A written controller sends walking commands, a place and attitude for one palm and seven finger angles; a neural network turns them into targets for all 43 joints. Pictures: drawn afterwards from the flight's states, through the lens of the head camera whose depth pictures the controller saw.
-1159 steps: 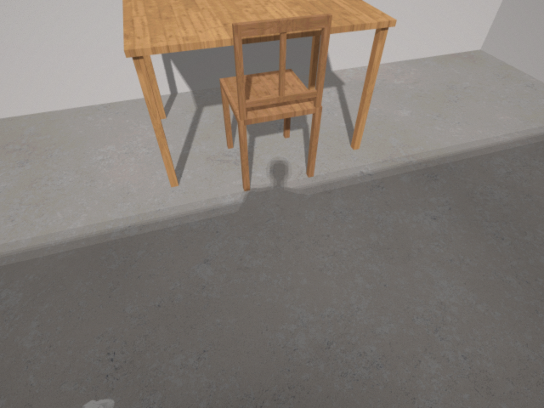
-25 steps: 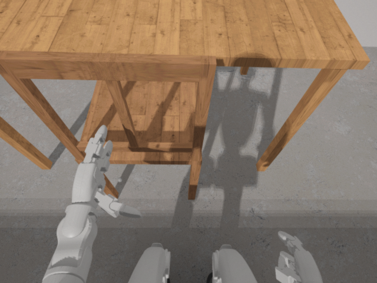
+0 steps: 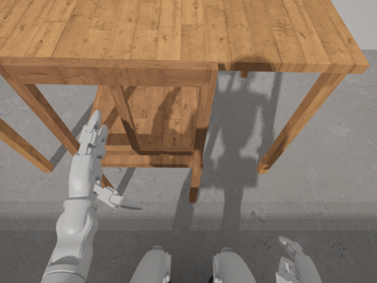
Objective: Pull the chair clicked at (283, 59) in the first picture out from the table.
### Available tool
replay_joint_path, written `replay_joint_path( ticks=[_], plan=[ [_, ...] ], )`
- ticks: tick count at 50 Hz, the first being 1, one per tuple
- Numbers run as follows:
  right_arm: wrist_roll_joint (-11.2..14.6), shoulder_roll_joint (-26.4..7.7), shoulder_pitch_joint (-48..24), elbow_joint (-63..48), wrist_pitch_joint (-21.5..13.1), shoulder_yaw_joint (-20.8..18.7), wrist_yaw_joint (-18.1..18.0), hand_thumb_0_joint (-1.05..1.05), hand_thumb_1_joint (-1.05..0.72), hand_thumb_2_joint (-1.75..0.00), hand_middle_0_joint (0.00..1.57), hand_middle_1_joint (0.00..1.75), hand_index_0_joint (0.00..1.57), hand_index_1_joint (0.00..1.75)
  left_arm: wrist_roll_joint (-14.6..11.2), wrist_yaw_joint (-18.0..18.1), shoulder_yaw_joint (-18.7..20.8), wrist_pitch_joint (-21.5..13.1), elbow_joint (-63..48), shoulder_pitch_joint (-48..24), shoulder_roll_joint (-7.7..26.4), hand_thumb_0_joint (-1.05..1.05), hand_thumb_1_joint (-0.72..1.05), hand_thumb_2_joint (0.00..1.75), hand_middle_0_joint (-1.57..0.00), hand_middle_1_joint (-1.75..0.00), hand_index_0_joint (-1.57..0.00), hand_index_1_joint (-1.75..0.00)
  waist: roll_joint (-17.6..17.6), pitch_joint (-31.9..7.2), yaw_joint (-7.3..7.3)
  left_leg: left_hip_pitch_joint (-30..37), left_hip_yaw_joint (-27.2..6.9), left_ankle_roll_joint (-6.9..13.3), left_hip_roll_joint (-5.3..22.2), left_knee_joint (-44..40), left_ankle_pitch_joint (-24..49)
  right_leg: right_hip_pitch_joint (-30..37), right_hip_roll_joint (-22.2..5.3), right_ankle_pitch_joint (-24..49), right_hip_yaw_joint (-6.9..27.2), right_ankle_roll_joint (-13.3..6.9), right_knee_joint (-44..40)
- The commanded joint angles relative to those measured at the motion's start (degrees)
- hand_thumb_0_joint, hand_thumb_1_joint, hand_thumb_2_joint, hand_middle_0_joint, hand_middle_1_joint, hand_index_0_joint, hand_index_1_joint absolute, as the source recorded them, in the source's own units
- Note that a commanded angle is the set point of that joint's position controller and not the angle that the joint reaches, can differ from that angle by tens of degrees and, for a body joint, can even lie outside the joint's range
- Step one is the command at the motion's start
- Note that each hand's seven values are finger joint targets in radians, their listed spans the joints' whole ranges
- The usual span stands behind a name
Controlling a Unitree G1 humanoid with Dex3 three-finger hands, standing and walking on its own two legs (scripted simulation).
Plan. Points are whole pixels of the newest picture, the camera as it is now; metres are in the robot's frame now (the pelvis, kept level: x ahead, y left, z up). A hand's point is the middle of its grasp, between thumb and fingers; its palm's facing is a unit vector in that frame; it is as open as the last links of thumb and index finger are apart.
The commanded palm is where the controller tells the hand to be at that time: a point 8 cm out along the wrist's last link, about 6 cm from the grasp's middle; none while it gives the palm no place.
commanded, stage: aim the fingers beside a spindle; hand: left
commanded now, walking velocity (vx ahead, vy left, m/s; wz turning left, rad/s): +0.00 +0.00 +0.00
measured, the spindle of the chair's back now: (127, 121) +0.48 +0.17 +0.00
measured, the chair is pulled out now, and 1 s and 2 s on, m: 0.00 0.00 0.00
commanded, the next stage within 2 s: push the fingers through the gap in 0.10 s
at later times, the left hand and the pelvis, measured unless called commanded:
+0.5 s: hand (125, 165) +0.35 +0.15 +0.01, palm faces +0.00 -1.00 -0.03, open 16.9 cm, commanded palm +0.34 +0.20 +0.03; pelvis +0.00 +0.00 +0.00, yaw +0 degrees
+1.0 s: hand (126, 139) +0.41 +0.15 +0.03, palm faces +0.04 -1.00 -0.05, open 16.9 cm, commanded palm +0.38 +0.20 +0.02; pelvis +0.00 +0.00 +0.00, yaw +0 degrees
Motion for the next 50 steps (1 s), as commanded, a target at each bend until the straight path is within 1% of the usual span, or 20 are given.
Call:
replay_joint_path(
  ticks=[1, 5, 7, 8, 9, 11, 14, 16, 20, 23, 24, 26, 28, 32, 34, 37, 40, 43, 47, 50],
  plan=[
    [0.9, -8.8, 0.1, -6.8, -1.4, -3.2, -0.4, 0.0, -0.9, -0.9, 0.2, 0.3, 0.2, 0.3, -0.5, -2.2, 1.5, 1.2, 5.0, -6.2, 2.5, 0.0, -0.5, 0.3, -0.06, -0.08, -0.06, -0.08, -6.1, -9.4, -2.0, 5.7, -1.6, -0.8, 0.3, -9.5, 10.1, 8.6, 0.7, 8.7, 0.4, -1.7, -9.6],
    [1.0, -8.7, -0.3, -9.2, -2.1, -3.8, -1.0, 0.0, -0.9, -0.9, 0.2, 0.3, 0.2, 0.3, -2.4, -5.2, -0.1, -0.7, -9.0, -12.5, 3.8, 0.0, -0.5, 0.3, -0.06, -0.08, -0.06, -0.08, 1.1, -21.7, -0.54, 13.6, -1.5, -0.9, 0.4, -9.4, 16.8, 12.1, 0.1, 14.3, 1.1, -2.0, -8.4],
    [0.7, -8.2, -0.1, -9.6, -2.8, -4.0, -1.3, 0.0, -0.9, -0.9, 0.2, 0.3, 0.2, 0.3, -3.0, -4.0, 1.0, -3.4, -20.7, -13.8, 6.5, 0.0, -0.5, 0.3, -0.06, -0.08, -0.06, -0.08, 6.8, -28.2, 0.74, 22.0, -2.4, -1.6, 0.9, -9.9, 24.5, 12.7, 0.2, 17.9, 0.9, -2.2, -7.6],
    [0.4, -7.9, 0.2, -9.4, -3.1, -3.9, -1.3, 0.0, -0.9, -0.9, 0.2, 0.3, 0.2, 0.3, -2.9, -2.9, 1.0, -4.3, -23.3, -13.0, 6.8, 0.0, -0.5, 0.3, -0.06, -0.08, -0.06, -0.08, 6.9, -29.5, 0.66, 24.3, -2.7, -1.8, 1.0, -10.0, 27.3, 13.0, 0.2, 19.3, 0.8, -2.2, -7.4],
    [0.2, -7.8, 0.6, -8.7, -3.2, -3.8, -1.4, 0.0, -0.9, -0.9, 0.2, 0.3, 0.2, 0.3, -2.7, -1.4, 3.2, -5.0, -23.5, -11.4, 8.6, 0.0, -0.5, 0.3, -0.06, -0.08, -0.06, -0.08, 5.8, -28.8, 0.96, 24.2, -2.8, -2.0, 1.2, -10.0, 29.1, 13.2, 0.3, 20.4, 0.7, -2.2, -7.3],
    [-0.3, -7.7, 0.7, -6.9, -3.1, -3.5, -1.4, 0.0, -0.9, -0.9, 0.2, 0.3, 0.2, 0.3, -1.1, 1.0, 3.8, -5.2, -18.9, -12.1, 9.0, 0.0, -0.5, 0.3, -0.06, -0.08, -0.06, -0.08, 3.0, -24.0, -0.88, 20.1, -3.3, -1.7, 1.3, -9.1, 27.0, 10.7, 0.5, 19.0, 0.2, -1.9, -6.7],
    [-0.3, -7.8, 0.1, -5.0, -2.4, -3.2, -0.8, 0.0, -0.9, -0.9, 0.2, 0.3, 0.2, 0.3, 0.7, 1.9, 2.4, -3.1, -3.3, -12.5, 4.8, 0.0, -0.5, 0.3, -0.06, -0.08, -0.06, -0.08, -2.3, -13.2, -2.95, 9.7, -2.8, -1.2, 0.8, -8.1, 15.4, 6.6, 0.6, 11.9, -0.2, -1.5, -7.2],
    [0.1, -8.5, -0.2, -5.4, -1.8, -3.1, -0.7, 0.0, -0.9, -0.9, 0.2, 0.3, 0.2, 0.3, 0.9, 0.5, 2.7, -0.8, 3.4, -13.2, 4.8, 0.0, -0.5, 0.3, -0.06, -0.08, -0.06, -0.08, -3.7, -10.9, -2.74, 6.7, -2.1, -0.9, 0.3, -8.7, 9.9, 6.4, 0.6, 7.6, 0.3, -1.6, -8.7],
    [0.7, -9.0, 0.2, -7.6, -1.3, -3.4, -1.3, 0.0, -0.9, -0.9, 0.2, 0.3, 0.2, 0.3, -1.0, -3.0, 3.9, 1.5, -1.5, -19.1, 7.2, 0.0, -0.5, 0.3, -0.06, -0.08, -0.06, -0.08, 0.5, -20.7, -0.91, 11.5, -0.9, -0.9, 0.0, -9.5, 14.2, 12.7, 0.2, 12.7, 1.6, -1.9, -9.5],
    [0.6, -8.3, 0.8, -7.7, -2.0, -3.6, -1.8, 0.0, -0.9, -0.9, 0.2, 0.3, 0.2, 0.3, -2.4, -3.3, 4.2, -0.7, -11.5, -23.6, 8.7, 0.0, -0.5, 0.3, -0.06, -0.08, -0.06, -0.08, 5.1, -29.1, -0.38, 19.8, -1.7, -1.3, 0.6, -9.4, 24.4, 14.9, 0.2, 20.4, 1.6, -2.0, -8.1],
    [0.5, -8.1, 1.3, -7.4, -2.2, -3.6, -1.8, 0.0, -0.9, -0.9, 0.2, 0.3, 0.2, 0.3, -2.7, -2.8, 4.5, -1.5, -12.3, -22.7, 8.7, 0.0, -0.5, 0.3, -0.06, -0.08, -0.06, -0.08, 4.3, -29.7, -0.33, 21.2, -2.0, -1.5, 0.9, -9.3, 26.8, 15.2, 0.3, 21.9, 1.3, -1.9, -7.9],
    [0.2, -8.1, 1.8, -6.1, -2.5, -3.4, -1.7, 0.0, -0.9, -0.9, 0.2, 0.3, 0.2, 0.3, -2.6, -1.6, 4.7, -2.6, -10.4, -22.2, 8.5, 0.0, -0.5, 0.3, -0.06, -0.08, -0.06, -0.08, 3.0, -27.4, -1.27, 20.4, -2.6, -1.6, 1.2, -9.0, 28.0, 13.3, 0.5, 21.9, 0.7, -1.8, -7.4],
    [0.0, -7.9, 1.9, -4.5, -2.4, -3.3, -1.3, 0.0, -0.9, -0.9, 0.2, 0.3, 0.2, 0.3, -1.7, -0.8, 2.6, -2.6, -4.0, -21.8, 5.3, 0.0, -0.5, 0.3, -0.06, -0.08, -0.06, -0.08, 0.3, -21.3, -2.79, 16.6, -2.5, -1.4, 1.2, -8.6, 24.2, 10.5, 0.6, 19.4, 0.3, -1.4, -7.7],
    [0.2, -8.9, 2.5, -4.1, -1.2, -3.4, -0.6, 0.0, -0.9, -0.9, 0.2, 0.3, 0.2, 0.3, 0.5, -1.1, 3.9, -0.2, 8.8, -20.4, 5.7, 0.0, -0.5, 0.3, -0.06, -0.08, -0.06, -0.08, -2.8, -14.6, -2.72, 9.4, -1.6, -1.2, 0.6, -9.2, 16.0, 9.0, 0.6, 14.1, 0.4, -1.6, -8.6],
    [0.4, -9.2, 2.5, -4.7, -0.6, -3.5, -0.5, 0.0, -0.9, -0.9, 0.2, 0.3, 0.2, 0.3, 0.4, -1.5, 3.9, 0.6, 9.0, -24.8, 6.1, 0.0, -0.5, 0.3, -0.06, -0.08, -0.06, -0.08, -2.0, -15.9, -2.86, 9.6, -1.3, -1.0, 0.4, -9.7, 14.2, 9.2, 0.5, 12.5, 0.8, -1.7, -9.2],
    [0.2, -9.0, 2.8, -5.6, -0.6, -3.6, -0.9, 0.0, -0.9, -0.9, 0.2, 0.3, 0.2, 0.3, -0.4, -1.4, 7.4, -1.3, 2.2, -30.7, 10.4, 0.0, -0.5, 0.3, -0.06, -0.08, -0.06, -0.08, 1.9, -23.9, -1.34, 13.4, -1.1, -1.2, 0.4, -9.4, 18.8, 12.7, 0.4, 16.5, 1.7, -1.8, -8.3],
    [-0.2, -8.3, 3.1, -4.8, -1.2, -3.7, -1.2, 0.0, -0.9, -0.9, 0.2, 0.3, 0.2, 0.3, -1.0, -0.5, 7.8, -4.3, -2.6, -34.2, 11.0, 0.0, -0.5, 0.3, -0.06, -0.08, -0.06, -0.08, 4.4, -28.9, -1.69, 18.1, -1.2, -1.5, 0.7, -8.5, 24.4, 13.6, 0.5, 20.8, 1.9, -1.7, -7.5],
    [-0.5, -8.5, 3.9, -2.6, -1.3, -3.6, -1.2, 0.0, -0.9, -0.9, 0.2, 0.3, 0.2, 0.3, -0.5, 0.0, 8.1, -5.3, 2.7, -35.0, 10.9, 0.0, -0.5, 0.3, -0.06, -0.08, -0.06, -0.08, 2.3, -25.9, -3.06, 15.7, -1.7, -1.5, 0.9, -7.8, 23.6, 11.6, 0.7, 20.2, 1.7, -1.4, -7.1],
    [-0.2, -9.1, 4.7, -1.9, -0.6, -3.4, -0.8, 0.0, -0.9, -0.9, 0.2, 0.3, 0.2, 0.3, 0.5, -1.5, 7.9, -2.5, 15.4, -33.6, 9.8, 0.0, -0.5, 0.3, -0.06, -0.08, -0.06, -0.08, -0.5, -19.3, -3.9, 9.4, -1.1, -1.1, 0.6, -8.6, 16.7, 10.1, 0.8, 15.4, 1.4, -1.4, -8.3],
    [0.2, -9.6, 5.2, -2.5, -0.1, -3.5, -0.9, 0.0, -0.9, -0.9, 0.2, 0.3, 0.2, 0.3, -0.2, -3.1, 7.8, -1.1, 16.6, -37.0, 9.9, 0.0, -0.5, 0.3, -0.06, -0.08, -0.06, -0.08, -0.7, -20.7, -4.08, 9.3, -0.8, -0.9, 0.5, -8.9, 16.1, 11.0, 0.7, 15.3, 1.8, -1.5, -9.0]
  ],
)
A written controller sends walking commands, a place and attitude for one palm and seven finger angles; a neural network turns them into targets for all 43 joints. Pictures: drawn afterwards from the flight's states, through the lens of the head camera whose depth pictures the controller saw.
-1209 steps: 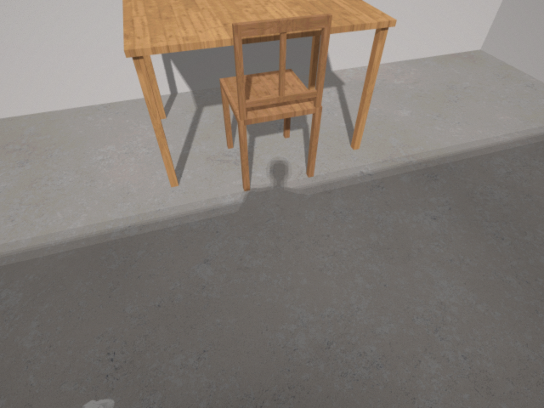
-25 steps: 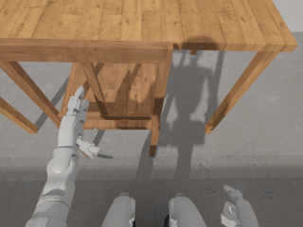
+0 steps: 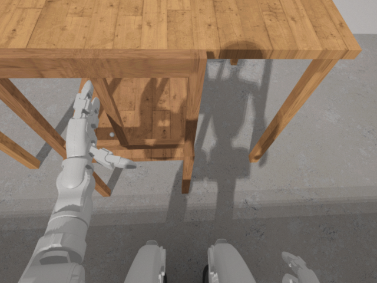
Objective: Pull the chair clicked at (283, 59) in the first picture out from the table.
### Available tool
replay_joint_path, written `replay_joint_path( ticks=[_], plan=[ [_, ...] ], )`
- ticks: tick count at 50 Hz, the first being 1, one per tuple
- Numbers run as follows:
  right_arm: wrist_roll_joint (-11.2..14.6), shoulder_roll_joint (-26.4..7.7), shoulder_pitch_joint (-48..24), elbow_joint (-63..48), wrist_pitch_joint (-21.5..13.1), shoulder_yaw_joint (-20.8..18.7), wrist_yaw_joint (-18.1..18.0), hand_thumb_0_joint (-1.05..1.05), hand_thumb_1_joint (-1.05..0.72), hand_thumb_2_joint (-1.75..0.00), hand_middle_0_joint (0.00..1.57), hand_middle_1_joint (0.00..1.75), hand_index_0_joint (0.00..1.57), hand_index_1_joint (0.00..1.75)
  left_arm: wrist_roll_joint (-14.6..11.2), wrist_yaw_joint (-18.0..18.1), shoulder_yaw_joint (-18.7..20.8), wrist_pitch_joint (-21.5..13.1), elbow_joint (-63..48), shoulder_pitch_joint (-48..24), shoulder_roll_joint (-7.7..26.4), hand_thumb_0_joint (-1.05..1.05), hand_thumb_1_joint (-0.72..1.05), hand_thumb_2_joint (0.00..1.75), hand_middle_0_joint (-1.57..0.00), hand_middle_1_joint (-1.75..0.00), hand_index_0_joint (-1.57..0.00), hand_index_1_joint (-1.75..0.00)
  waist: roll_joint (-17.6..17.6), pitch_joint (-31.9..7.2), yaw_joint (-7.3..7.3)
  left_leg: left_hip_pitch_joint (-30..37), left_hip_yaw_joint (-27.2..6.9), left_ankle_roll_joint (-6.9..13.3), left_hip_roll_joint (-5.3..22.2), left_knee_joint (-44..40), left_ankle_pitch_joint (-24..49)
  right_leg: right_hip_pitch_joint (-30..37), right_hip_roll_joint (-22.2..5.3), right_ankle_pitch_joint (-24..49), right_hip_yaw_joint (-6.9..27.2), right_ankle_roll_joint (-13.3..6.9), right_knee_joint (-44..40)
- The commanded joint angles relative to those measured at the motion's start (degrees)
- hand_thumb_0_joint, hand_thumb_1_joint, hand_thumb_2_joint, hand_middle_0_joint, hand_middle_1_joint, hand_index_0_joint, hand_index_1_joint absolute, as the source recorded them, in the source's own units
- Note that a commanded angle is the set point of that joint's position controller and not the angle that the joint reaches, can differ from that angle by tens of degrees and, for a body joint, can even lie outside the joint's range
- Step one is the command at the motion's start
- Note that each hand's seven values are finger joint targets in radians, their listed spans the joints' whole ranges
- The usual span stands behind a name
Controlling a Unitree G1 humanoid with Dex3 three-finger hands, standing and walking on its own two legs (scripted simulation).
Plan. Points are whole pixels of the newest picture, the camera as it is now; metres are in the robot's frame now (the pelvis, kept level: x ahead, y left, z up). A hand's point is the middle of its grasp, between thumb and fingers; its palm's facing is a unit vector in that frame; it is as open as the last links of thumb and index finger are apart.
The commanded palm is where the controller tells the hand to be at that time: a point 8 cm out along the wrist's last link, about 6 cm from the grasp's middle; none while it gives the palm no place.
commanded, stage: push the fingers through the gap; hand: left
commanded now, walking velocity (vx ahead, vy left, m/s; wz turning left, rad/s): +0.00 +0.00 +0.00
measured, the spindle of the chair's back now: (113, 115) +0.48 +0.17 +0.00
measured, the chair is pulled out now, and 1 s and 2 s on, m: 0.00 0.00 0.01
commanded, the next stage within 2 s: hook a spindle and tug to test in 0.80 s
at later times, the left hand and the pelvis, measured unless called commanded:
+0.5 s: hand (118, 120) +0.45 +0.15 +0.02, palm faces +0.04 -1.00 -0.03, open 16.9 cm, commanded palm +0.42 +0.20 +0.03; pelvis +0.00 +0.00 +0.00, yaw -1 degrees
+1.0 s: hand (119, 119) +0.45 +0.15 +0.02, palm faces +0.05 -1.00 -0.03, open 16.9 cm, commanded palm +0.42 +0.20 +0.03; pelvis +0.00 +0.01 +0.00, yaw -1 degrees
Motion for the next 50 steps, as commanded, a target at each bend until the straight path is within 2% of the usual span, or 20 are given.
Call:
replay_joint_path(
  ticks=[1, 2, 5, 8, 9, 11, 15, 17, 20, 22, 26, 29, 32, 37, 39, 40, 42, 45, 48, 50],
  plan=[
    [0.4, -9.0, 4.3, -6.5, -1.5, -3.7, -0.9, 0.0, -0.9, -0.9, 0.2, 0.3, 0.2, 0.3, -1.1, -1.9, 1.8, -1.2, -7.3, -15.6, 6.8, 0.0, -0.5, 0.3, -0.06, -0.08, -0.06, -0.08, 0.6, -23.1, -0.91, 14.3, -0.9, -0.7, 0.1, -9.9, 17.8, 14.7, 0.3, 16.1, 1.7, -1.4, -9.4],
    [0.4, -8.9, 4.4, -6.6, -1.5, -3.8, -0.8, 0.0, -0.9, -0.9, 0.2, 0.3, 0.2, 0.3, -1.3, -2.0, 1.3, -1.9, -10.3, -18.2, 6.8, 0.0, -0.5, 0.3, -0.06, -0.08, -0.06, -0.08, 3.1, -25.7, -0.87, 17.6, -1.2, -1.0, 0.4, -10.0, 20.2, 14.1, 0.3, 17.4, 1.5, -1.4, -9.1],
    [0.1, -8.6, 5.0, -6.4, -1.6, -4.2, -0.6, 0.0, -0.9, -0.9, 0.2, 0.3, 0.2, 0.3, -1.8, -0.9, 1.4, -4.1, -15.9, -20.5, 7.1, 0.0, -0.5, 0.3, -0.06, -0.08, -0.06, -0.08, 5.0, -30.3, -0.52, 23.5, -1.8, -1.6, 0.8, -9.7, 25.9, 14.2, 0.5, 19.9, 1.1, -1.4, -8.7],
    [-0.3, -8.6, 5.6, -4.4, -1.5, -3.9, -0.7, 0.0, -0.9, -0.9, 0.2, 0.3, 0.2, 0.3, -0.3, 1.2, 3.2, -5.1, -9.9, -23.2, 8.9, 0.0, -0.5, 0.3, -0.06, -0.08, -0.06, -0.08, 0.5, -25.3, -2.2, 18.4, -2.1, -1.2, 0.8, -9.0, 21.9, 12.4, 0.7, 17.5, 1.2, -1.0, -8.5],
    [-0.4, -8.5, 5.6, -4.1, -1.3, -3.7, -0.7, 0.0, -0.9, -0.9, 0.2, 0.3, 0.2, 0.3, 0.3, 1.8, 3.9, -5.1, -6.4, -23.3, 9.2, 0.0, -0.5, 0.3, -0.06, -0.08, -0.06, -0.08, -0.2, -22.0, -2.47, 15.3, -1.7, -0.9, 0.6, -9.0, 19.2, 11.8, 0.7, 16.0, 1.4, -0.9, -8.8],
    [-0.6, -8.8, 5.8, -3.8, -1.2, -3.5, -0.7, 0.0, -0.9, -0.9, 0.2, 0.3, 0.2, 0.3, 1.6, 2.4, 5.2, -5.4, -2.7, -25.9, 10.9, 0.0, -0.5, 0.3, -0.06, -0.08, -0.06, -0.08, -0.7, -20.2, -2.79, 12.2, -1.4, -0.6, 0.3, -8.9, 15.7, 11.2, 0.6, 13.4, 1.6, -0.9, -8.8],
    [-0.9, -8.9, 6.3, -4.6, -0.6, -3.6, -0.2, 0.0, -0.9, -0.9, 0.2, 0.3, 0.2, 0.3, 1.9, 1.8, 4.2, -5.4, -1.1, -27.1, 9.1, 0.0, -0.5, 0.3, -0.06, -0.08, -0.06, -0.08, 3.8, -25.3, -1.94, 16.6, -1.3, -1.2, 0.3, -9.2, 18.7, 10.9, 0.6, 14.9, 1.4, -1.4, -8.4],
    [-0.8, -9.1, 6.8, -5.0, -0.2, -3.8, 0.1, 0.0, -0.9, -0.9, 0.2, 0.3, 0.2, 0.3, 1.4, 1.0, 5.0, -5.2, -1.4, -26.0, 10.1, 0.0, -0.5, 0.3, -0.06, -0.08, -0.06, -0.08, 3.7, -28.9, -1.54, 18.4, -1.4, -1.3, 0.5, -8.9, 22.2, 12.6, 0.8, 17.9, 1.4, -1.4, -8.0],
    [-0.7, -9.0, 7.4, -4.1, 0.2, -3.7, 0.1, 0.0, -0.9, -0.9, 0.2, 0.3, 0.2, 0.3, 0.9, 0.0, 4.2, -4.9, -0.5, -30.9, 9.8, 0.0, -0.5, 0.3, -0.06, -0.08, -0.06, -0.08, 2.4, -27.4, -3.32, 16.7, -1.3, -0.9, 0.6, -8.3, 21.2, 12.7, 0.8, 18.2, 1.7, -1.1, -8.5],
    [-0.7, -9.3, 7.7, -4.4, 0.3, -3.6, -0.1, 0.0, -0.9, -0.9, 0.2, 0.3, 0.2, 0.3, 0.9, -0.2, 6.9, -4.9, 0.5, -28.7, 12.6, 0.0, -0.5, 0.3, -0.06, -0.08, -0.06, -0.08, 1.6, -27.6, -2.23, 15.2, -1.1, -0.8, 0.5, -8.4, 21.1, 13.9, 0.7, 18.5, 1.9, -1.1, -8.3],
    [-0.8, -9.1, 7.8, -4.6, 0.5, -3.7, 0.1, 0.0, -0.9, -0.9, 0.2, 0.3, 0.2, 0.3, 0.5, -0.1, 6.5, -5.8, -1.6, -28.7, 11.8, 0.0, -0.5, 0.3, -0.06, -0.08, -0.06, -0.08, 3.2, -28.9, -1.9, 17.3, -1.1, -0.9, 0.6, -8.5, 23.3, 13.8, 0.9, 19.8, 1.8, -1.3, -8.2],
    [-0.8, -9.0, 7.9, -3.9, 0.7, -3.7, 0.2, 0.0, -0.9, -0.9, 0.2, 0.3, 0.2, 0.3, 0.8, -0.1, 5.9, -5.9, -0.1, -29.3, 11.1, 0.0, -0.5, 0.3, -0.06, -0.08, -0.06, -0.08, 1.8, -26.9, -2.89, 15.8, -1.0, -0.8, 0.7, -8.5, 21.7, 13.4, 0.9, 19.1, 1.8, -1.0, -8.5],
    [-0.8, -9.2, 8.2, -3.9, 0.9, -3.7, 0.2, 0.0, -0.9, -0.9, 0.2, 0.3, 0.2, 0.3, 1.3, -0.1, 6.3, -5.9, 1.1, -29.7, 11.8, 0.0, -0.5, 0.3, -0.06, -0.08, -0.06, -0.08, 2.3, -25.5, -2.64, 15.8, -1.3, -0.8, 0.7, -8.8, 21.0, 12.1, 0.9, 17.7, 1.5, -1.1, -8.4],
    [-0.9, -9.2, 8.3, -3.8, 1.0, -4.0, 0.3, 0.0, -0.9, -0.9, 0.2, 0.3, 0.2, 0.3, 1.2, -0.2, 5.0, -6.4, -0.9, -31.6, 10.5, 0.0, -0.5, 0.3, -0.06, -0.08, -0.06, -0.08, 5.0, -28.1, -2.98, 20.0, -1.9, -1.3, 1.0, -8.7, 24.0, 10.3, 0.9, 18.4, 1.0, -1.3, -8.0],
    [-0.9, -9.0, 8.3, -3.8, 1.1, -4.0, 0.4, 0.0, -0.9, -0.9, 0.2, 0.3, 0.2, 0.3, 1.0, -0.1, 3.9, -6.2, -0.9, -31.0, 9.0, 0.0, -0.5, 0.3, -0.06, -0.08, -0.06, -0.08, 4.9, -28.1, -3.02, 20.7, -2.1, -1.5, 1.1, -8.8, 25.3, 10.3, 0.9, 19.0, 0.8, -1.3, -8.1],
    [-0.9, -9.2, 8.4, -3.8, 1.3, -4.1, 0.4, 0.0, -0.9, -0.9, 0.2, 0.3, 0.2, 0.3, 0.9, 0.1, 5.1, -6.1, -0.3, -29.9, 10.0, 0.0, -0.5, 0.3, -0.06, -0.08, -0.06, -0.08, 3.2, -27.9, -2.79, 20.1, -2.0, -1.3, 1.1, -8.7, 25.0, 11.0, 1.0, 19.1, 0.8, -1.3, -8.3],
    [-1.0, -9.3, 8.4, -3.9, 1.5, -3.9, 0.4, 0.0, -0.9, -0.9, 0.2, 0.3, 0.2, 0.3, 1.3, 0.4, 6.3, -6.1, -0.5, -29.5, 11.9, 0.0, -0.5, 0.3, -0.06, -0.08, -0.06, -0.08, 4.0, -28.3, -2.3, 19.8, -2.0, -1.4, 1.1, -8.7, 25.6, 11.1, 0.9, 19.6, 0.9, -1.3, -7.8],
    [-0.9, -8.9, 8.0, -4.3, 1.8, -3.9, 0.5, 0.0, -0.9, -0.9, 0.2, 0.3, 0.2, 0.3, 1.5, 1.0, 5.0, -6.0, -0.9, -29.0, 10.0, 0.0, -0.5, 0.3, -0.06, -0.08, -0.06, -0.08, 3.3, -27.3, -2.5, 19.6, -1.8, -1.4, 1.1, -9.1, 25.3, 11.4, 0.9, 19.7, 0.8, -1.3, -8.0],
    [-0.9, -8.8, 7.6, -4.7, 1.8, -4.1, 0.8, 0.0, -0.9, -0.9, 0.2, 0.3, 0.2, 0.3, 1.4, 1.3, 4.0, -6.2, -3.0, -27.8, 8.7, 0.0, -0.5, 0.3, -0.11, -0.24, -0.11, -0.24, 4.2, -28.4, -2.09, 21.3, -1.9, -1.7, 1.1, -9.2, 26.2, 11.4, 1.0, 19.8, 0.7, -1.4, -8.1],
    [-0.8, -8.7, 7.5, -4.7, 1.8, -4.1, 0.8, 0.0, -0.9, -0.9, 0.2, 0.3, 0.2, 0.3, 1.2, 1.4, 3.2, -6.0, -2.6, -27.4, 7.5, 0.0, -0.5, 0.3, -0.15, -0.35, -0.15, -0.35, 2.5, -27.1, -2.76, 20.3, -1.7, -1.4, 1.1, -9.2, 24.8, 11.8, 1.0, 19.4, 0.8, -1.2, -8.7]
  ],
)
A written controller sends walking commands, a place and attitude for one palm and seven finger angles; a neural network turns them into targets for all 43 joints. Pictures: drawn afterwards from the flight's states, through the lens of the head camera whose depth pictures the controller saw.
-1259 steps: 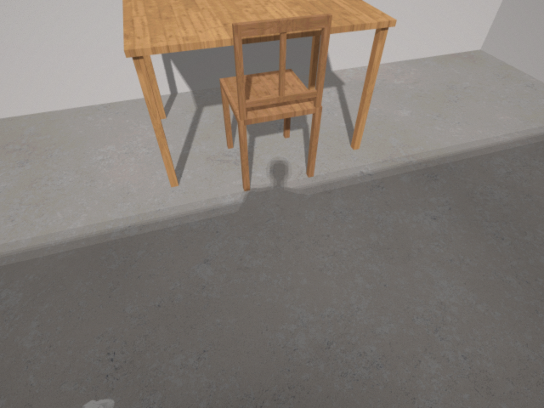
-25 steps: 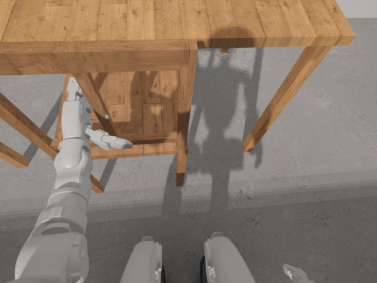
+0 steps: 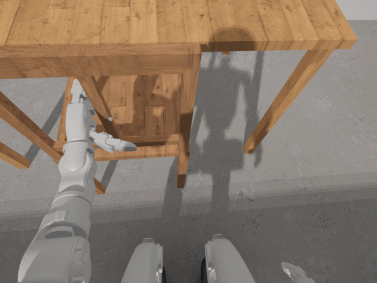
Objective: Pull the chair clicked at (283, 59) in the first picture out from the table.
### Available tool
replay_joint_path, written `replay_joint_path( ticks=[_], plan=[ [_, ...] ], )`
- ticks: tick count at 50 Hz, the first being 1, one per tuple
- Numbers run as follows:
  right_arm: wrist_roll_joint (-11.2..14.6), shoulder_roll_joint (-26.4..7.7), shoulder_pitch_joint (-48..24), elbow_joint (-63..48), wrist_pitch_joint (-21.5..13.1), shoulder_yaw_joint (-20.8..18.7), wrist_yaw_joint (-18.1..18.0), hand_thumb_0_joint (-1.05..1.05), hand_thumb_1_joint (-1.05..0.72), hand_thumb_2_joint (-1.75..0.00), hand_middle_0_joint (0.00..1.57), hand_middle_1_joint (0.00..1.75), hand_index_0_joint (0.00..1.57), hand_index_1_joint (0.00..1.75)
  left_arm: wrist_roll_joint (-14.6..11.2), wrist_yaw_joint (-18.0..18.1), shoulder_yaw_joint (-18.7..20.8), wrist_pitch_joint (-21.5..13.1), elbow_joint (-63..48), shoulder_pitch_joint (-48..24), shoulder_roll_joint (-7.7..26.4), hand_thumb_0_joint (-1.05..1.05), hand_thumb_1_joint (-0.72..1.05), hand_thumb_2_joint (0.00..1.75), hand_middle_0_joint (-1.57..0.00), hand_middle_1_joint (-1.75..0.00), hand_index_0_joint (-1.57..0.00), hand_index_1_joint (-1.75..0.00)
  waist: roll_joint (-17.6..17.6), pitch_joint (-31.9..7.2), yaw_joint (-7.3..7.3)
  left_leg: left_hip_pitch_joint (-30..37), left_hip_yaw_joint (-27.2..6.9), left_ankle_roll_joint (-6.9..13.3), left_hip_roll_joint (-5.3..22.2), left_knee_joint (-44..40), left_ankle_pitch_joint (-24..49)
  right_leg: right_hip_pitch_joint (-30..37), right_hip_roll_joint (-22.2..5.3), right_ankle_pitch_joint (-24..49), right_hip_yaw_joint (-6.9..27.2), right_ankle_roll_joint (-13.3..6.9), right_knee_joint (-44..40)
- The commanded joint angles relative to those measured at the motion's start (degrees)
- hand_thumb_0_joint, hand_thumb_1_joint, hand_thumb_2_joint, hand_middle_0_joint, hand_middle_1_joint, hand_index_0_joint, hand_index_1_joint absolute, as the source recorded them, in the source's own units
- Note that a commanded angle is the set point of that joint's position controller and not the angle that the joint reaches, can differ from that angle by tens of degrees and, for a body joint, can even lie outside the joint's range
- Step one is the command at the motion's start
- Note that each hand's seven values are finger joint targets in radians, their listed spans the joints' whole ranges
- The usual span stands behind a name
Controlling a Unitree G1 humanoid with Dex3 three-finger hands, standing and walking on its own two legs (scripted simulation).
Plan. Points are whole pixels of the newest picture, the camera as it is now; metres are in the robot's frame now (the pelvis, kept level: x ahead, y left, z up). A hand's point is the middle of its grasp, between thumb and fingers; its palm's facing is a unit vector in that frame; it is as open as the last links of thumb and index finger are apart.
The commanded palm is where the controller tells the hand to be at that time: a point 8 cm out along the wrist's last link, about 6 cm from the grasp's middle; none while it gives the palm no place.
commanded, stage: hook a spindle and tug to test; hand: left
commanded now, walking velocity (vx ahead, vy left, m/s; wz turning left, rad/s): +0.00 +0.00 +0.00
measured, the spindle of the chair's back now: (104, 114) +0.47 +0.17 +0.00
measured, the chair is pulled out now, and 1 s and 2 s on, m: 0.00 0.01 0.07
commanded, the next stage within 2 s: step backward, pulling the chair out in 1.40 s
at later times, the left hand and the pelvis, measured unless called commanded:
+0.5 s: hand (113, 119) +0.45 +0.15 +0.02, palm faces +0.07 -1.00 -0.03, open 10.9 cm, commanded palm +0.42 +0.19 +0.02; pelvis +0.00 +0.00 +0.00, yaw +0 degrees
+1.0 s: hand (113, 120) +0.44 +0.15 +0.02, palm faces +0.07 -1.00 -0.02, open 5.0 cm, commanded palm +0.40 +0.19 +0.02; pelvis +0.00 +0.00 +0.00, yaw -1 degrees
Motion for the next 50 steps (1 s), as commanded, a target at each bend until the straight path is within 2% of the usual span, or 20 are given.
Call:
replay_joint_path(
  ticks=[1, 3, 6, 10, 11, 15, 16, 19, 20, 22, 24, 26, 28, 29, 32, 35, 41, 45, 46, 50],
  plan=[
    [0.1, -9.1, 6.2, -4.3, -1.3, -3.6, -0.8, 0.0, -0.9, -0.9, 0.2, 0.3, 0.2, 0.3, -0.7, 0.2, 0.4, -4.0, -13.2, -18.0, 8.0, 0.0, -0.5, 0.3, -0.17, -0.41, -0.17, -0.41, 2.0, -27.3, -0.9, 21.6, -2.7, -1.9, 0.7, -8.7, 24.6, 13.9, 0.7, 18.8, 0.0, -1.9, -7.5],
    [0.2, -9.1, 6.1, -4.2, -1.1, -3.6, -0.9, 0.0, -0.9, -0.9, 0.2, 0.3, 0.2, 0.3, -0.4, 0.3, 0.6, -3.6, -11.1, -17.0, 7.9, 0.0, -0.5, 0.3, -0.2, -0.52, -0.2, -0.52, 0.5, -25.5, -1.07, 19.9, -2.3, -1.7, 0.6, -8.7, 22.9, 13.8, 0.6, 18.1, 0.1, -1.8, -7.8],
    [0.1, -9.1, 5.9, -4.3, -1.2, -3.4, -1.0, 0.0, -0.9, -0.9, 0.2, 0.3, 0.2, 0.3, 0.0, 0.4, 1.5, -4.1, -11.4, -18.6, 9.6, 0.0, -0.5, 0.3, -0.25, -0.68, -0.25, -0.68, 2.1, -24.9, -0.59, 18.5, -2.2, -1.6, 0.3, -8.7, 21.0, 13.7, 0.5, 16.9, 0.6, -1.9, -7.6],
    [0.0, -8.8, 5.3, -4.2, -1.5, -3.5, -1.0, 0.0, -0.9, -0.9, 0.2, 0.3, 0.2, 0.3, -0.5, 0.4, -0.2, -5.0, -13.2, -20.1, 7.5, 0.0, -0.5, 0.3, -0.32, -0.9, -0.32, -0.9, 3.4, -26.8, -1.0, 21.3, -2.3, -1.9, 0.4, -8.6, 22.0, 13.0, 0.5, 16.8, 0.3, -1.9, -7.7],
    [-0.1, -9.1, 5.6, -4.0, -1.6, -3.6, -1.1, 0.0, -0.9, -0.9, 0.2, 0.3, 0.2, 0.3, -0.4, 0.5, 0.5, -5.2, -13.5, -20.5, 8.5, 0.0, -0.44, 0.32, -0.34, -0.96, -0.34, -0.96, 2.8, -27.5, -1.14, 21.6, -2.6, -1.8, 0.5, -8.3, 22.8, 13.0, 0.6, 17.4, 0.3, -2.0, -7.4],
    [0.0, -8.9, 5.6, -4.0, -1.5, -3.4, -1.1, 0.0, -0.9, -0.9, 0.2, 0.3, 0.2, 0.3, -0.3, 0.1, -0.1, -4.3, -10.5, -19.4, 7.4, 0.0, -0.22, 0.42, -0.41, -1.18, -0.41, -1.18, 1.4, -26.0, -1.17, 18.7, -2.2, -1.5, 0.2, -8.5, 20.6, 14.1, 0.5, 16.6, 0.5, -1.8, -7.8],
    [0.0, -9.2, 5.7, -3.9, -1.6, -3.4, -1.2, 0.0, -0.9, -0.9, 0.2, 0.3, 0.2, 0.3, -0.2, 0.2, 1.1, -4.1, -9.8, -19.2, 8.9, 0.0, -0.16, 0.44, -0.43, -1.23, -0.43, -1.23, 2.0, -25.5, -1.0, 18.7, -2.3, -1.6, 0.3, -8.4, 20.3, 13.1, 0.5, 16.2, 0.5, -1.9, -7.6],
    [0.0, -9.0, 5.6, -3.9, -1.5, -3.5, -1.2, 0.0, -0.9, -0.9, 0.2, 0.3, 0.2, 0.3, -0.2, 0.2, -0.1, -4.3, -11.2, -21.6, 7.8, 0.0, 0.0, 0.52, -0.48, -1.4, -0.48, -1.4, 2.8, -27.0, -1.35, 20.0, -2.4, -1.6, 0.3, -8.4, 20.9, 12.8, 0.5, 16.3, 0.4, -1.8, -7.5],
    [0.0, -9.0, 5.7, -4.2, -1.6, -3.5, -1.2, 0.0, -0.9, -0.9, 0.2, 0.3, 0.2, 0.3, -0.5, 0.4, 0.7, -4.3, -11.7, -20.8, 8.2, 0.0, 0.06, 0.54, -0.5, -1.45, -0.5, -1.45, 2.4, -27.8, -0.8, 20.1, -2.1, -1.6, 0.2, -8.4, 21.2, 13.8, 0.5, 16.7, 0.6, -1.8, -7.7],
    [-0.1, -9.1, 5.8, -4.0, -1.6, -3.4, -1.2, 0.0, -0.9, -0.9, 0.2, 0.3, 0.2, 0.3, -0.5, 0.5, 1.6, -4.5, -11.9, -21.3, 9.6, 0.0, 0.17, 0.59, -0.5, -1.45, -0.5, -1.45, 3.4, -28.4, -0.67, 20.3, -2.3, -1.7, 0.3, -8.4, 22.1, 13.9, 0.5, 17.3, 0.5, -1.9, -7.3],
    [-0.1, -8.9, 6.0, -3.8, -1.6, -3.4, -1.1, 0.0, -0.9, -0.9, 0.2, 0.3, 0.2, 0.3, -0.3, 0.4, 0.1, -4.3, -10.4, -21.2, 7.6, 0.0, 0.28, 0.64, -0.5, -1.45, -0.5, -1.45, 1.4, -27.3, -1.49, 19.4, -2.3, -1.5, 0.3, -8.1, 21.4, 13.6, 0.5, 17.0, 0.5, -1.7, -7.6],
    [-0.1, -9.2, 6.0, -3.9, -1.7, -3.4, -1.3, 0.0, -0.9, -0.9, 0.2, 0.3, 0.2, 0.3, 0.0, 0.3, 1.2, -4.4, -9.9, -21.5, 9.6, 0.0, 0.4, 0.68, -0.5, -1.45, -0.5, -1.45, 1.3, -26.6, -1.21, 17.7, -2.2, -1.3, 0.2, -8.1, 19.9, 14.2, 0.6, 16.2, 0.9, -1.8, -7.5],
    [-0.1, -9.0, 6.0, -3.7, -1.8, -3.4, -1.1, 0.0, -0.9, -0.9, 0.2, 0.3, 0.2, 0.3, 0.0, 0.2, -0.3, -4.5, -10.2, -22.9, 7.8, 0.0, 0.51, 0.73, -0.5, -1.45, -0.5, -1.45, 3.2, -26.9, -1.62, 19.1, -2.1, -1.4, 0.2, -8.2, 19.8, 12.9, 0.5, 15.9, 0.7, -1.8, -7.7],
    [-0.1, -9.1, 6.1, -3.6, -1.8, -3.5, -1.1, 0.0, -0.9, -0.9, 0.2, 0.3, 0.2, 0.3, 0.1, 0.0, -0.6, -4.5, -10.0, -23.3, 7.6, 0.0, 0.56, 0.76, -0.5, -1.45, -0.5, -1.45, 2.5, -26.7, -1.82, 19.3, -2.4, -1.5, 0.3, -8.3, 19.9, 12.7, 0.5, 15.6, 0.5, -1.8, -7.7],
    [-0.1, -9.3, 6.5, -3.8, -1.7, -3.5, -1.2, 0.0, -0.9, -0.9, 0.2, 0.3, 0.2, 0.3, -0.3, 0.0, 2.2, -4.4, -9.2, -21.1, 10.3, 0.0, 0.73, 0.83, -0.5, -1.45, -0.5, -1.45, 1.9, -28.0, -0.91, 18.4, -1.9, -1.3, 0.2, -8.1, 21.1, 15.0, 0.5, 17.5, 0.9, -1.8, -7.6],
    [0.0, -9.0, 6.2, -3.8, -1.7, -3.4, -1.1, 0.0, -0.9, -0.9, 0.2, 0.3, 0.2, 0.3, -0.5, -0.5, 1.1, -4.3, -10.0, -21.4, 9.1, 0.0, 0.9, 0.9, -0.5, -1.45, -0.5, -1.45, 2.5, -27.5, -0.99, 18.5, -1.9, -1.4, 0.2, -8.3, 21.3, 15.0, 0.5, 17.8, 0.8, -1.8, -7.6],
    [0.1, -9.0, 6.3, -4.6, -1.8, -3.6, -0.9, 0.0, -0.9, -0.9, 0.2, 0.3, 0.2, 0.3, -1.0, -0.5, 0.2, -4.0, -12.4, -18.0, 7.6, 0.0, 0.9, 0.9, -0.5, -1.45, -0.5, -1.45, 3.3, -29.1, -0.56, 21.3, -2.1, -1.6, 0.5, -8.4, 24.5, 14.7, 0.6, 19.6, 0.5, -1.9, -7.3],
    [0.2, -8.7, 5.8, -5.4, -1.5, -3.8, -0.5, 0.0, -0.9, -0.9, 0.2, 0.3, 0.2, 0.3, -1.3, -0.3, 0.5, -3.8, -15.7, -11.8, 7.6, 0.0, 0.9, 0.9, -0.5, -1.45, -0.5, -1.45, 1.5, -29.5, 0.74, 21.4, -1.6, -1.6, 0.6, -9.0, 26.4, 17.8, 0.6, 22.2, 0.6, -1.9, -7.7],
    [0.3, -8.7, 5.6, -5.9, -1.6, -3.8, -0.4, 0.0, -0.9, -0.9, 0.2, 0.3, 0.2, 0.3, -1.2, -0.5, -0.3, -3.8, -16.7, -10.3, 7.2, 0.0, 0.9, 0.9, -0.5, -1.45, -0.5, -1.45, 2.8, -30.2, 1.15, 22.2, -1.6, -1.7, 0.6, -9.0, 27.4, 17.5, 0.6, 22.5, 0.6, -2.0, -7.4],
    [0.5, -8.4, 5.3, -6.3, -1.5, -3.9, -0.1, 0.0, -0.9, -0.9, 0.2, 0.3, 0.2, 0.3, -1.6, -0.1, -1.6, -3.5, -19.2, -6.4, 5.6, 0.0, 0.9, 0.9, -0.5, -1.45, -0.5, -1.45, 1.8, -27.8, 1.24, 22.5, -1.4, -1.7, 0.8, -9.7, 27.6, 18.2, 0.7, 23.0, 0.4, -2.0, -8.1]
  ],
)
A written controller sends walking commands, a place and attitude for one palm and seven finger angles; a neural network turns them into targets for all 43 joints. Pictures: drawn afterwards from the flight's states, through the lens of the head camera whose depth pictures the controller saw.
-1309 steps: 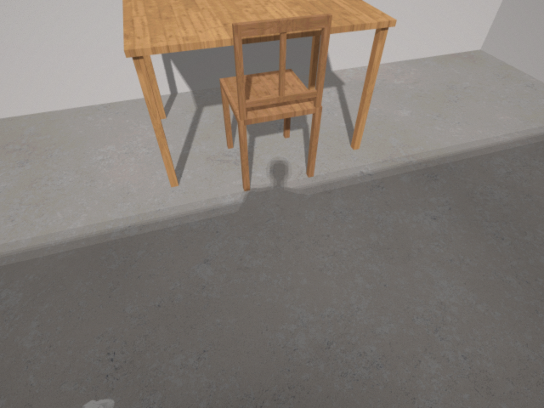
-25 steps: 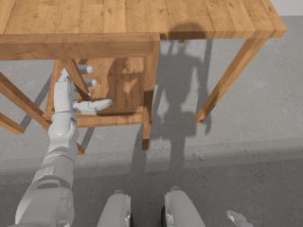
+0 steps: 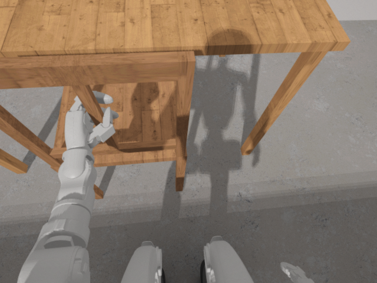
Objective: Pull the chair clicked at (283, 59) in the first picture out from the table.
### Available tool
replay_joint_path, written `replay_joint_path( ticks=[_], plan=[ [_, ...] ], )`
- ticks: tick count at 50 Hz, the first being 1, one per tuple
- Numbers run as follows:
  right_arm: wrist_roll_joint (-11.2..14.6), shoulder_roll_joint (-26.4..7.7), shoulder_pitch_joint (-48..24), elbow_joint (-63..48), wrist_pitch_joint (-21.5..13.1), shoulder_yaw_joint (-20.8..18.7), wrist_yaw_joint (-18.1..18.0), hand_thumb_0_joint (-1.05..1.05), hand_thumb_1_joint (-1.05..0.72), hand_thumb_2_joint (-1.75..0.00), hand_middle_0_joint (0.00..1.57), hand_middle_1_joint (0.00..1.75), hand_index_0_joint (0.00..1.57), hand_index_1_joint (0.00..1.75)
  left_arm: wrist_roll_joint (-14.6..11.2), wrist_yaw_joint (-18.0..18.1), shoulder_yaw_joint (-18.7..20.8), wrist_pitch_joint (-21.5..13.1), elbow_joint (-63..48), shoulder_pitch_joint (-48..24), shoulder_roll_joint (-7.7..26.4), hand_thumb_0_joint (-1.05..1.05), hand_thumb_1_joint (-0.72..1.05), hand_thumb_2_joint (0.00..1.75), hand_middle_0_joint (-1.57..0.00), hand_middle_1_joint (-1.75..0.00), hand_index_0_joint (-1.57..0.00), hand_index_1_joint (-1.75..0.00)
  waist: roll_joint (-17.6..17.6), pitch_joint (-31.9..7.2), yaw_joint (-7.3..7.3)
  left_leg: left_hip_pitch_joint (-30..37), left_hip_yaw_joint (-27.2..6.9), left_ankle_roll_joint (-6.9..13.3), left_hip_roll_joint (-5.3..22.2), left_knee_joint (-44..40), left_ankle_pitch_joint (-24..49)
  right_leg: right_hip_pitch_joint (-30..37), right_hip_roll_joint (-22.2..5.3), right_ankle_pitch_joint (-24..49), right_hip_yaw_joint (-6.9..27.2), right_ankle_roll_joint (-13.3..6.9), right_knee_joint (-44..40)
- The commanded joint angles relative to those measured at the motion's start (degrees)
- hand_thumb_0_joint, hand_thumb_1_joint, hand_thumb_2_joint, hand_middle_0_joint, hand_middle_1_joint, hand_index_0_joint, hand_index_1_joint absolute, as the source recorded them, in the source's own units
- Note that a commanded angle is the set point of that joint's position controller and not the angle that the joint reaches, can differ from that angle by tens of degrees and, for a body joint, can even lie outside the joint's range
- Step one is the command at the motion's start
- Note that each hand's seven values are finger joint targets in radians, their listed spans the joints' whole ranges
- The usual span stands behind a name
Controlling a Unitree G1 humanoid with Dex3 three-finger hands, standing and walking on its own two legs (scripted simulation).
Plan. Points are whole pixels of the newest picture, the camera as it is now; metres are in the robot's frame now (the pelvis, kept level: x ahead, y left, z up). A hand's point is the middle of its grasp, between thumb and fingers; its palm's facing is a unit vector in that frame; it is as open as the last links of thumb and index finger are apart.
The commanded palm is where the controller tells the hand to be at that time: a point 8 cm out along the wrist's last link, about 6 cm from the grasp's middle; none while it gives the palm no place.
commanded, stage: hook a spindle and tug to test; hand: left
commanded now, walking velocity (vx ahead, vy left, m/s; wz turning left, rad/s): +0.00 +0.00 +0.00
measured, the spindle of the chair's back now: (100, 121) +0.46 +0.18 +0.00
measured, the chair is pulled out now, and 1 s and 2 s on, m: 0.01 0.07 0.21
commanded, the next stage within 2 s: step backward, pulling the chair out in 0.40 s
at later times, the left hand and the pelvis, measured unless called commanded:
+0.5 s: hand (111, 139) +0.40 +0.15 +0.02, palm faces +0.06 -1.00 -0.03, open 5.1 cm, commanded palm +0.38 +0.19 +0.02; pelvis +0.01 +0.00 +0.00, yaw +1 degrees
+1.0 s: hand (113, 152) +0.37 +0.14 +0.03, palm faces -0.01 -0.99 -0.14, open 5.2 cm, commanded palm +0.34 +0.18 +0.03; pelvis +0.00 +0.01 +0.10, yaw +0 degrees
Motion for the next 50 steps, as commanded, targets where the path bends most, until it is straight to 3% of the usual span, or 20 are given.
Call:
replay_joint_path(
  ticks=[1, 3, 7, 13, 17, 18, 22, 24, 25, 26, 27, 29, 31, 34, 35, 36, 38, 42, 45, 50],
  plan=[
    [0.2, -8.8, 4.8, -5.7, -1.6, -3.6, -0.6, 0.0, -0.9, -0.9, 0.2, 0.3, 0.2, 0.3, -0.2, -0.8, -0.8, -5.3, -16.1, -9.8, 6.6, 0.0, 0.9, 0.9, -0.5, -1.45, -0.5, -1.45, 1.8, -27.4, 1.33, 20.8, -2.1, -1.5, 0.4, -8.4, 27.9, 16.9, 0.3, 23.1, -0.1, -1.8, -7.1],
    [0.2, -8.6, 4.7, -5.7, -1.6, -3.7, -0.5, 0.0, -0.9, -0.9, 0.2, 0.3, 0.2, 0.3, -0.1, -0.4, -0.4, -5.6, -17.8, -8.2, 7.1, 0.0, 0.9, 0.9, -0.5, -1.45, -0.5, -1.45, 2.3, -27.2, 2.03, 21.3, -2.2, -1.8, 0.5, -8.7, 28.8, 17.3, 0.2, 23.7, -0.3, -1.9, -6.8],
    [0.1, -8.5, 4.4, -5.7, -1.8, -3.8, -0.4, 0.0, -0.9, -0.9, 0.2, 0.3, 0.2, 0.3, 0.1, -0.3, -2.8, -5.5, -19.4, -6.9, 4.7, 0.0, 0.9, 0.9, -0.5, -1.45, -0.5, -1.45, 2.2, -25.9, 1.48, 22.4, -2.6, -2.0, 0.7, -8.4, 30.5, 15.5, 0.1, 23.8, -0.6, -1.8, -6.6],
    [0.2, -8.0, 4.1, -6.2, -1.9, -4.2, -0.3, 0.0, -0.9, -0.9, 0.2, 0.3, 0.2, 0.3, -0.3, -0.1, -6.1, -5.2, -24.8, -1.8, 1.3, 0.0, 0.9, 0.9, -0.5, -1.45, -0.5, -1.45, 3.1, -28.4, 1.95, 26.9, -3.2, -2.6, 1.2, -8.3, 37.2, 15.8, -0.1, 26.5, -1.0, -1.7, -6.4],
    [0.3, -7.9, 3.4, -6.4, -2.0, -4.1, -0.5, 0.0, -0.9, -0.9, 0.2, 0.3, 0.2, 0.3, -0.1, 0.0, -6.7, -4.5, -25.2, 0.1, 0.9, 0.0, 0.9, 0.9, -0.5, -1.45, -0.5, -1.45, 1.2, -26.3, 1.87, 24.2, -2.7, -2.0, 0.8, -8.3, 34.0, 16.9, -0.2, 26.5, -0.7, -1.6, -6.7],
    [0.3, -8.1, 3.3, -6.2, -1.9, -4.1, -0.7, 0.0, -0.9, -0.9, 0.2, 0.3, 0.2, 0.3, 0.1, 0.2, -5.7, -4.6, -24.5, -0.9, 2.3, 0.0, 0.9, 0.9, -0.5, -1.45, -0.5, -1.45, 0.2, -25.2, 1.8, 23.0, -3.0, -2.1, 0.8, -8.4, 32.7, 16.8, -0.2, 25.9, -0.8, -1.7, -6.5],
    [0.0, -7.9, 2.9, -5.7, -2.3, -4.0, -1.1, 0.0, -0.9, -0.9, 0.2, 0.3, 0.2, 0.3, 0.7, 0.5, -6.0, -5.0, -24.3, -3.6, 2.1, 0.0, 0.9, 0.9, -0.5, -1.45, -0.5, -1.45, 1.0, -25.3, 1.32, 22.0, -2.8, -1.8, 0.4, -7.5, 31.2, 16.2, -0.4, 25.7, -0.5, -1.7, -5.9],
    [0.1, -7.8, 2.6, -5.9, -2.4, -4.0, -1.1, 0.0, -0.9, -0.9, 0.2, 0.3, 0.2, 0.3, 0.5, 0.2, -5.8, -4.9, -24.2, -2.0, 2.0, 0.0, 0.9, 0.9, -0.5, -1.45, -0.5, -1.45, 1.2, -26.0, 1.84, 22.4, -2.6, -2.0, 0.3, -7.5, 31.5, 16.6, -0.4, 25.8, -0.5, -1.7, -5.9],
    [0.0, -7.8, 2.5, -5.5, -2.4, -3.9, -1.2, 0.0, -0.9, -0.9, 0.2, 0.3, 0.2, 0.3, 0.5, 0.2, -6.2, -4.8, -23.9, -4.6, 1.8, 0.0, 0.9, 0.9, -0.5, -1.45, -0.5, -1.45, 1.3, -25.6, 1.16, 21.9, -2.5, -1.9, 0.2, -7.2, 30.7, 16.1, -0.5, 25.7, -0.4, -1.6, -5.9],
    [3.1, -7.2, 6.1, -11.2, 1.6, -3.7, -3.3, 0.0, -0.9, -0.9, 0.2, 0.3, 0.2, 0.3, 6.0, 5.4, -0.2, 2.3, -32.7, -12.9, 18.2, 0.0, 0.9, 0.9, -0.5, -1.45, -0.5, -1.45, 3.8, -37.4, 3.68, 39.2, -0.9, -0.6, 0.1, -18.6, 29.2, 38.9, -3.7, 31.1, 4.6, -2.5, -16.5],
    [3.8, -6.8, 6.2, -12.2, 2.5, -4.0, -4.9, 0.0, -0.9, -0.9, 0.2, 0.3, 0.2, 0.3, 5.9, 7.0, -3.0, 5.6, -38.3, -15.5, 15.8, 0.0, 0.9, 0.9, -0.5, -1.45, -0.5, -1.45, 6.7, -37.8, 2.56, 42.2, -0.2, -0.3, -0.2, -21.2, 31.3, 43.6, -4.1, 38.9, 5.1, -2.1, -19.7],
    [4.2, -6.2, 4.7, -12.1, 3.0, -3.4, -6.4, 0.0, -0.9, -0.9, 0.2, 0.3, 0.2, 0.3, 6.1, 8.1, -4.7, 10.2, -33.3, -7.2, 12.1, 0.0, 0.9, 0.9, -0.5, -1.45, -0.5, -1.45, 6.6, -32.3, 2.19, 41.0, -1.3, -0.6, 0.4, -23.2, 35.6, 43.1, -5.3, 44.9, 4.6, -1.9, -20.2],
    [4.5, -6.1, 3.8, -10.4, 4.3, -2.5, -7.5, 0.0, -0.9, -0.9, 0.2, 0.3, 0.2, 0.3, 6.5, 8.5, -8.3, 14.5, -22.7, -0.5, 7.6, 0.0, 0.9, 0.9, -0.5, -1.45, -0.5, -1.45, 0.7, -24.5, 1.66, 39.1, -2.3, -0.2, 1.8, -25.8, 35.6, 42.7, -5.5, 44.4, 4.0, -1.2, -22.8],
    [4.2, -7.3, 4.0, -7.3, 5.1, -1.8, -8.3, 0.0, -0.9, -0.9, 0.2, 0.3, 0.2, 0.3, 6.2, 9.1, -9.6, 16.0, -12.7, -4.3, 6.8, 0.0, 0.9, 0.9, -0.5, -1.45, -0.5, -1.45, -3.0, -15.3, 1.34, 37.5, -3.8, 0.1, 4.2, -30.5, 36.1, 43.7, -6.8, 45.0, 3.9, -0.1, -27.0],
    [4.1, -7.6, 4.2, -6.5, 5.1, -1.8, -8.4, 0.0, -0.9, -0.9, 0.2, 0.3, 0.2, 0.3, 6.4, 9.3, -9.7, 16.0, -10.1, -5.9, 7.0, 0.0, 0.9, 0.9, -0.5, -1.45, -0.5, -1.45, -3.4, -14.5, 1.35, 37.9, -3.5, 0.0, 4.5, -31.4, 36.8, 45.4, -7.4, 47.7, 4.4, 0.2, -28.3],
    [4.0, -8.1, 4.3, -6.0, 5.1, -2.0, -8.6, 0.0, -0.9, -0.9, 0.2, 0.3, 0.2, 0.3, 6.7, 9.6, -8.9, 15.6, -8.9, -8.4, 8.7, 0.0, 0.9, 0.9, -0.5, -1.45, -0.5, -1.45, -1.6, -14.4, 1.45, 38.9, -3.2, -0.3, 4.5, -32.3, 38.2, 46.7, -7.9, 50.0, 4.7, 0.0, -29.4],
    [3.9, -7.8, 4.6, -5.0, 5.0, -2.1, -8.8, 0.0, -0.9, -0.9, 0.2, 0.3, 0.2, 0.3, 6.6, 9.1, -10.3, 14.6, -5.6, -9.5, 7.2, 0.0, 0.9, 0.9, -0.5, -1.45, -0.5, -1.45, 3.6, -14.9, 1.84, 43.8, -3.7, -0.7, 5.7, -34.2, 44.6, 46.8, -8.1, 50.4, 4.6, -0.2, -30.6],
    [3.5, -7.6, 4.1, -4.6, 5.5, -2.4, -8.7, 0.0, -0.9, -0.9, 0.2, 0.3, 0.2, 0.3, 6.8, 8.1, -11.9, 13.3, -2.3, -8.1, 5.4, 0.0, 0.9, 0.9, -0.5, -1.45, -0.5, -1.45, 9.3, -15.4, 2.69, 51.2, -6.5, -0.7, 7.9, -36.4, 54.7, 45.6, -6.0, 41.7, 3.5, -0.4, -32.1],
    [3.4, -7.5, 2.2, -5.4, 5.5, -2.6, -8.4, 0.0, -0.9, -0.9, 0.2, 0.3, 0.2, 0.3, 6.2, 7.4, -12.7, 12.7, -2.3, -5.9, 4.0, 0.0, 0.9, 0.9, -0.5, -1.45, -0.5, -1.45, 9.4, -13.9, 3.41, 51.7, -8.2, -0.4, 9.3, -39.2, 52.2, 45.5, -4.6, 33.3, 3.0, -0.6, -32.9],
    [2.9, -7.4, 0.8, -5.7, 4.9, -2.8, -8.3, 0.0, -0.9, -0.9, 0.2, 0.3, 0.2, 0.3, 6.1, 7.1, -12.3, 11.7, -4.7, -3.3, 4.1, 0.0, 0.9, 0.9, -0.5, -1.45, -0.5, -1.45, 8.8, -13.4, 3.83, 54.3, -8.4, 0.1, 11.0, -41.5, 54.2, 45.9, -3.9, 30.1, 2.9, -0.6, -32.8]
  ],
)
